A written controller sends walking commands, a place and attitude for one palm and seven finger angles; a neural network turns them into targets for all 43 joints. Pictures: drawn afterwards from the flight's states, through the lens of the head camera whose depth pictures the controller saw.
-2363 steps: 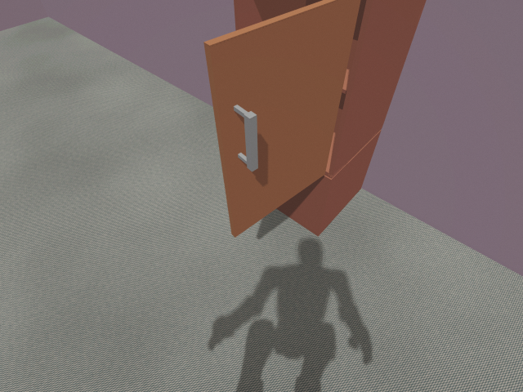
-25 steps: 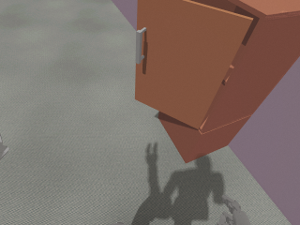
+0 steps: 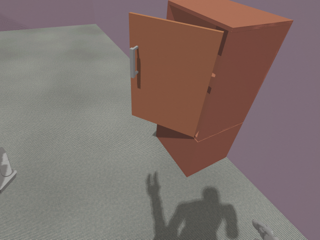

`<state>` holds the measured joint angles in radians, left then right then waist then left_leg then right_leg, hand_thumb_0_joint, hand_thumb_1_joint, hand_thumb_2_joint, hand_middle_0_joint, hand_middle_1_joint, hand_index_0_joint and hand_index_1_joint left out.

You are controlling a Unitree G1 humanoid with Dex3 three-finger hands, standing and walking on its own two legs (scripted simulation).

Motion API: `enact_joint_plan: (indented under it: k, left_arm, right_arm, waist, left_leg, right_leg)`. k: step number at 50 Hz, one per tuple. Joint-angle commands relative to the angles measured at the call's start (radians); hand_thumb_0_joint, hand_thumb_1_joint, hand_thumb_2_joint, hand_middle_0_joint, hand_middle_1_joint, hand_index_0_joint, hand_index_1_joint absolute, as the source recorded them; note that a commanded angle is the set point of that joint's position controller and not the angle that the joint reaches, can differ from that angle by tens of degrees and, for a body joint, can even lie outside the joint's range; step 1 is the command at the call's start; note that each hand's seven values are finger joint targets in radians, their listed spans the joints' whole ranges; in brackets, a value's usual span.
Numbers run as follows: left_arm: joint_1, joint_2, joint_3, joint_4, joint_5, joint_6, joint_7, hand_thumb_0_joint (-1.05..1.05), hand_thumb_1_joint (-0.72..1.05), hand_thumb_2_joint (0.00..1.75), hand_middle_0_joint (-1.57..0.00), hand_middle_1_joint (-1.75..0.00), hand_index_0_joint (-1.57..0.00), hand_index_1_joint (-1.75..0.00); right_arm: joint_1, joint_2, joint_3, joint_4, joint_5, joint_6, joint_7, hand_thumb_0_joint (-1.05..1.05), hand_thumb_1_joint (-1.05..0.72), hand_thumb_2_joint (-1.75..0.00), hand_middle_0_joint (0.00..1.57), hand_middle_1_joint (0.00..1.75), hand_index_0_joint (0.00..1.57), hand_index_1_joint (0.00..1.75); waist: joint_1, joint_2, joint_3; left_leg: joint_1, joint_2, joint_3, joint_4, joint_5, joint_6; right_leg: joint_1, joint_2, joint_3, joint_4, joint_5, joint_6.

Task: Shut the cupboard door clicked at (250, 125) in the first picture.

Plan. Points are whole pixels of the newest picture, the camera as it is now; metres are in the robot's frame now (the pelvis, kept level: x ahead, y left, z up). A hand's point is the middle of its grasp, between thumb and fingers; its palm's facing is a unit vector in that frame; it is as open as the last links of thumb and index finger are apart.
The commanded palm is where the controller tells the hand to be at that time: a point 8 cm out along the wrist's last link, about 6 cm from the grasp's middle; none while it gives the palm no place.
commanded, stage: stop stepping back and stand still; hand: left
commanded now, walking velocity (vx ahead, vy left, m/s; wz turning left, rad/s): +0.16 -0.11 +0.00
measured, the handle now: (134, 62) +0.91 +0.16 +0.04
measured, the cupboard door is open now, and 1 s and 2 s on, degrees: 36 36 36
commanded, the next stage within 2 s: let the arm hang, fingers relaxed in 0.64 s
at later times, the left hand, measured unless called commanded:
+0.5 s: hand out of the picture +0.10 +0.30 +0.16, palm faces +0.56 -0.77 -0.32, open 7.5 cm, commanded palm +0.03 +0.33 +0.18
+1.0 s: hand out of the picture +0.02 +0.19 -0.15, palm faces +0.04 -0.99 -0.15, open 7.4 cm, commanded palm none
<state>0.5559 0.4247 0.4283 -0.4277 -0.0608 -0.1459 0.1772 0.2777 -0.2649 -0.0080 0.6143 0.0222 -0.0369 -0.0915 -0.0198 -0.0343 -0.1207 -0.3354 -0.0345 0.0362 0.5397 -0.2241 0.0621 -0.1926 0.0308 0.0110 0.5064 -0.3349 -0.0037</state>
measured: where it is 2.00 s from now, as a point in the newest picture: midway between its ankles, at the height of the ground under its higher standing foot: outside the picture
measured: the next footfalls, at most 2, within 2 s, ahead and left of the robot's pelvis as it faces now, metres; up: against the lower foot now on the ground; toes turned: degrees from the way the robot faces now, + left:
left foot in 0.48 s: -0.02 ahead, +0.16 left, +0.00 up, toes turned +9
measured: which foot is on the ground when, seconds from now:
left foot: down 0.00-0.22, up 0.24-0.46, down 0.48-1.00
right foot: down 0.00-1.00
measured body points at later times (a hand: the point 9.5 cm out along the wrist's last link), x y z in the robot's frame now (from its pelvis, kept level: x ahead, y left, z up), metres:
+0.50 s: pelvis -0.09 +0.02 -0.01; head -0.13 +0.03 +0.44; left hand +0.06 +0.34 +0.18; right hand +0.05 -0.24 -0.09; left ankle -0.07 +0.16 -0.74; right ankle -0.06 -0.10 -0.73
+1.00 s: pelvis -0.08 +0.03 -0.01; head -0.07 +0.03 +0.44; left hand +0.01 +0.24 -0.13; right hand +0.04 -0.20 -0.14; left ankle -0.06 +0.16 -0.73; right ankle -0.05 -0.06 -0.73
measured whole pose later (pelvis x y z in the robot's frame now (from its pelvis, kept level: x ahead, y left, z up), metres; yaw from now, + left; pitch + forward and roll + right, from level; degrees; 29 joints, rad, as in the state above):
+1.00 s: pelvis -0.08 +0.03 -0.01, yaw +4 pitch -1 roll +1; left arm 0.31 0.14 -0.03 0.66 0.02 0.07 0.00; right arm 0.23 -0.20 0.01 0.81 -0.03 0.03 0.01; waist -0.04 -0.02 0.02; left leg -0.30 0.04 0.07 0.62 -0.30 -0.01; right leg -0.31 -0.03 -0.11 0.66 -0.33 -0.04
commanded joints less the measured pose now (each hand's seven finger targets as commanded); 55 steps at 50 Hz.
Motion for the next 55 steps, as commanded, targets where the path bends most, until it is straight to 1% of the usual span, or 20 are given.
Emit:
enact_joint_plan:
  k: [1,8,9,11,12,17,20,22,24,25,26,32,34,36,37,42,44,46,51,55]
  left_arm:
    - [-0.159,0.145,0.037,-0.25,0.031,-0.071,0.009,0.0,0.9,0.9,-0.2,-0.3,-0.2,-0.3]
    - [-0.058,0.183,0.101,-0.292,0.025,-0.06,0.008,0.0,0.9,0.9,-0.2,-0.3,-0.2,-0.3]
    - [-0.051,0.195,0.114,-0.287,0.025,-0.058,0.01,0.0,0.9,0.9,-0.2,-0.3,-0.2,-0.3]
    - [-0.045,0.206,0.131,-0.271,0.024,-0.063,0.012,0.0,0.9,0.9,-0.2,-0.3,-0.2,-0.3]
    - [-0.067,0.199,0.139,-0.252,0.019,-0.074,0.017,0.0,0.9,0.9,-0.2,-0.3,-0.2,-0.3]
    - [-0.195,0.15,0.061,-0.134,0.033,-0.082,0.01,0.0,0.9,0.9,-0.2,-0.3,-0.2,-0.3]
    - [-0.253,0.142,0.02,-0.126,0.047,-0.072,0.023,0.0,0.9,0.9,-0.2,-0.3,-0.2,-0.3]
    - [-0.288,0.152,0.017,-0.197,0.042,-0.071,0.03,0.0,0.9,0.9,-0.2,-0.3,-0.2,-0.3]
    - [-0.263,0.153,0.04,-0.302,0.043,-0.089,0.036,0.0,0.9,0.9,-0.2,-0.3,-0.2,-0.3]
    - [-0.258,0.181,0.064,-0.337,0.052,-0.103,0.036,0.0,0.9,0.9,-0.2,-0.3,-0.2,-0.3]
    - [-0.212,0.22,0.116,-0.313,0.052,-0.108,0.031,0.0,0.9,0.9,-0.2,-0.3,-0.2,-0.3]
    - [-0.06,0.187,0.13,-0.303,0.043,-0.089,0.021,0.0,0.9,0.9,-0.2,-0.3,-0.2,-0.3]
    - [-0.054,0.17,0.118,-0.239,0.046,-0.076,0.023,0.0,0.9,0.9,-0.2,-0.3,-0.2,-0.3]
    - [-0.1,0.192,0.124,-0.196,0.04,-0.063,0.03,0.0,0.9,0.9,-0.2,-0.3,-0.2,-0.3]
    - [-0.118,-0.031,-0.308,0.485,0.11,0.1,-0.117,0.0,0.9,0.9,-0.2,-0.3,-0.2,-0.3]
    - [-0.228,-0.115,-0.357,0.623,0.078,0.154,-0.166,0.0,0.9,0.9,-0.2,-0.3,-0.2,-0.3]
    - [-0.211,-0.123,-0.377,0.722,0.075,0.154,-0.166,0.0,0.9,0.9,-0.2,-0.3,-0.2,-0.3]
    - [-0.232,-0.08,-0.37,0.853,0.091,0.14,-0.163,0.0,0.9,0.9,-0.2,-0.3,-0.2,-0.3]
    - [-0.259,-0.099,-0.388,1.13,0.072,0.142,-0.155,0.0,0.9,0.9,-0.2,-0.3,-0.2,-0.3]
    - [-0.222,-0.13,-0.379,1.242,0.075,0.135,-0.147,0.0,0.9,0.9,-0.2,-0.3,-0.2,-0.3]
  right_arm:
    - [-0.126,-0.096,-0.018,-0.164,-0.01,-0.082,-0.007,0.0,-0.9,-0.9,0.2,0.3,0.2,0.3]
    - [-0.124,-0.059,-0.026,-0.164,-0.031,-0.093,-0.001,0.0,-0.9,-0.9,0.2,0.3,0.2,0.3]
    - [-0.126,-0.058,-0.03,-0.163,-0.034,-0.085,0.002,0.0,-0.9,-0.9,0.2,0.3,0.2,0.3]
    - [-0.11,-0.062,-0.047,-0.139,-0.032,-0.061,0.012,0.0,-0.9,-0.9,0.2,0.3,0.2,0.3]
    - [-0.102,-0.085,-0.056,-0.119,-0.033,-0.057,0.018,0.0,-0.9,-0.9,0.2,0.3,0.2,0.3]
    - [-0.125,-0.044,-0.019,-0.111,-0.031,-0.058,0.009,0.0,-0.9,-0.9,0.2,0.3,0.2,0.3]
    - [-0.128,-0.051,-0.023,-0.094,-0.036,-0.081,-0.018,0.0,-0.9,-0.9,0.2,0.3,0.2,0.3]
    - [-0.114,-0.067,-0.03,-0.1,-0.034,-0.097,-0.03,0.0,-0.9,-0.9,0.2,0.3,0.2,0.3]
    - [-0.108,-0.099,-0.034,-0.121,-0.03,-0.105,-0.025,0.0,-0.9,-0.9,0.2,0.3,0.2,0.3]
    - [-0.116,-0.077,-0.027,-0.133,-0.029,-0.11,-0.018,0.0,-0.9,-0.9,0.2,0.3,0.2,0.3]
    - [-0.124,-0.067,-0.031,-0.121,-0.031,-0.114,-0.011,0.0,-0.9,-0.9,0.2,0.3,0.2,0.3]
    - [-0.135,-0.057,-0.021,-0.12,-0.022,-0.108,0.023,0.0,-0.9,-0.9,0.2,0.3,0.2,0.3]
    - [-0.122,-0.058,-0.026,-0.128,-0.023,-0.09,0.023,0.0,-0.9,-0.9,0.2,0.3,0.2,0.3]
    - [-0.116,-0.048,-0.033,-0.126,-0.026,-0.079,0.024,0.0,-0.9,-0.9,0.2,0.3,0.2,0.3]
    - [-0.207,-0.085,-0.051,-0.011,-0.03,-0.122,0.105,0.0,-0.9,-0.9,0.2,0.3,0.2,0.3]
    - [0.002,-0.041,-0.017,0.035,-0.035,0.02,0.105,0.0,-0.9,-0.9,0.2,0.3,0.2,0.3]
    - [-0.04,-0.099,-0.023,0.027,-0.048,0.019,0.094,0.0,-0.9,-0.9,0.2,0.3,0.2,0.3]
    - [-0.066,-0.075,-0.018,0.058,-0.056,0.038,0.089,0.0,-0.9,-0.9,0.2,0.3,0.2,0.3]
    - [-0.025,-0.026,0.003,0.201,-0.05,0.038,0.08,0.0,-0.9,-0.9,0.2,0.3,0.2,0.3]
    - [-0.002,-0.002,-0.006,0.26,-0.049,0.033,0.068,0.0,-0.9,-0.9,0.2,0.3,0.2,0.3]
  waist:
    - [-0.001,0.207,0.141]
    - [0.014,0.189,0.029]
    - [0.016,0.134,0.03]
    - [0.021,-0.181,0.059]
    - [0.015,-0.182,0.089]
    - [-0.009,-0.075,0.138]
    - [0.002,-0.111,0.155]
    - [-0.013,0.006,0.122]
    - [-0.016,0.361,0.109]
    - [-0.016,0.344,0.135]
    - [-0.002,0.216,0.134]
    - [0.023,0.303,0.125]
    - [0.018,0.153,0.137]
    - [0.013,-0.135,0.148]
    - [-0.009,-0.125,0.176]
    - [-0.035,-0.159,0.076]
    - [0.007,-0.132,0.022]
    - [0.012,-0.263,0.032]
    - [0.005,0.142,0.094]
    - [0.02,0.241,0.049]
  left_leg:
    - [-0.177,0.203,-0.281,-0.417,-0.484,-0.016]
    - [-0.179,0.125,-0.122,-0.29,-0.484,-0.081]
    - [-0.196,0.086,-0.08,-0.143,-0.438,-0.077]
    - [-0.234,0.0,0.01,0.443,-0.207,-0.074]
    - [-0.319,0.02,-0.045,0.624,-0.211,-0.078]
    - [-0.138,0.107,-0.005,0.35,-0.165,-0.05]
    - [0.063,0.067,0.093,0.136,-0.157,-0.035]
    - [0.16,0.05,0.087,-0.022,-0.176,-0.032]
    - [0.249,0.314,-0.372,-0.277,-0.375,0.081]
    - [0.194,0.404,-0.493,-0.352,-0.347,0.129]
    - [0.171,0.395,-0.435,-0.348,-0.251,0.126]
    - [-0.195,0.257,-0.076,-0.236,-0.456,0.018]
    - [-0.272,0.18,-0.009,-0.067,-0.45,-0.022]
    - [-0.279,0.061,0.04,0.335,-0.3,-0.06]
    - [-0.32,0.184,-0.036,0.392,-0.35,-0.059]
    - [0.059,0.084,-0.017,0.052,0.094,-0.063]
    - [0.081,0.168,-0.092,0.035,0.29,-0.02]
    - [0.061,0.099,-0.025,0.067,0.055,-0.055]
    - [0.121,0.136,-0.043,-0.086,0.151,-0.046]
    - [0.097,0.143,-0.032,-0.118,0.134,-0.053]
  right_leg:
    - [0.042,0.0,-0.018,-0.013,-0.022,0.009]
    - [0.128,0.016,-0.071,-0.042,-0.13,-0.058]
    - [0.103,-0.043,0.027,-0.102,-0.196,-0.099]
    - [-0.113,-0.345,0.502,-0.354,-0.517,-0.253]
    - [-0.134,-0.415,0.566,-0.383,-0.448,-0.298]
    - [-0.306,-0.278,0.207,-0.306,-0.454,-0.16]
    - [-0.337,-0.241,0.138,-0.266,-0.442,-0.143]
    - [-0.289,-0.182,0.08,-0.114,-0.35,-0.11]
    - [-0.425,-0.024,-0.054,0.287,-0.2,-0.016]
    - [-0.455,-0.018,-0.054,0.435,-0.173,-0.003]
    - [-0.44,-0.044,-0.022,0.481,-0.11,-0.001]
    - [0.043,-0.005,-0.12,0.108,0.003,0.006]
    - [0.106,-0.041,-0.014,-0.03,-0.093,-0.03]
    - [-0.026,-0.316,0.46,-0.31,-0.3,-0.172]
    - [-0.087,-0.485,0.308,-0.209,0.133,-0.19]
    - [-0.156,-0.203,-0.013,0.061,0.418,-0.076]
    - [-0.1,-0.15,-0.016,0.055,0.377,-0.028]
    - [-0.068,-0.202,0.081,-0.096,0.323,-0.048]
    - [-0.06,-0.143,0.032,-0.101,0.181,-0.042]
    - [0.071,-0.141,0.014,-0.131,0.269,-0.048]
